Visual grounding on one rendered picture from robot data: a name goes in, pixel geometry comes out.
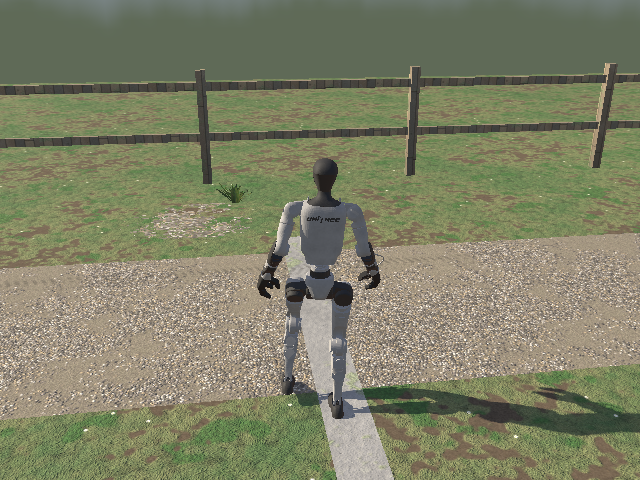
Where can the right robot thigh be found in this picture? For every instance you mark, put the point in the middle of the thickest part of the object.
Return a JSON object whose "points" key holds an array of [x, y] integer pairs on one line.
{"points": [[341, 306]]}

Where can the robot right forearm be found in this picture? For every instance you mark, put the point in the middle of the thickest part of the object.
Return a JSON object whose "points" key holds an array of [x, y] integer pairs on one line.
{"points": [[370, 262]]}

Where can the robot right hand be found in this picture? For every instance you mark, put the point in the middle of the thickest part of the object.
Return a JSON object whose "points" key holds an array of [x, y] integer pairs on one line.
{"points": [[376, 279]]}

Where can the right robot upper arm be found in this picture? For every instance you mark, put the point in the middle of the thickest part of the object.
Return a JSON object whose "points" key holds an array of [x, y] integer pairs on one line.
{"points": [[355, 214]]}

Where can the left robot upper arm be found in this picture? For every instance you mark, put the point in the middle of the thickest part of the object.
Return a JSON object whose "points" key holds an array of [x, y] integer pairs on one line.
{"points": [[290, 211]]}

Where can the robot left forearm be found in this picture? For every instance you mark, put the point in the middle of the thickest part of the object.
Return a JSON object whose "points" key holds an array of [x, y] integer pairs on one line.
{"points": [[271, 264]]}

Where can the robot left hand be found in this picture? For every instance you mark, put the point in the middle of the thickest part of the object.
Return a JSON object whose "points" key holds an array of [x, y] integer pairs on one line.
{"points": [[265, 283]]}

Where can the robot right shin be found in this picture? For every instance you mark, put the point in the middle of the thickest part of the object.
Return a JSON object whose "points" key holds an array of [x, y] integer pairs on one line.
{"points": [[338, 371]]}

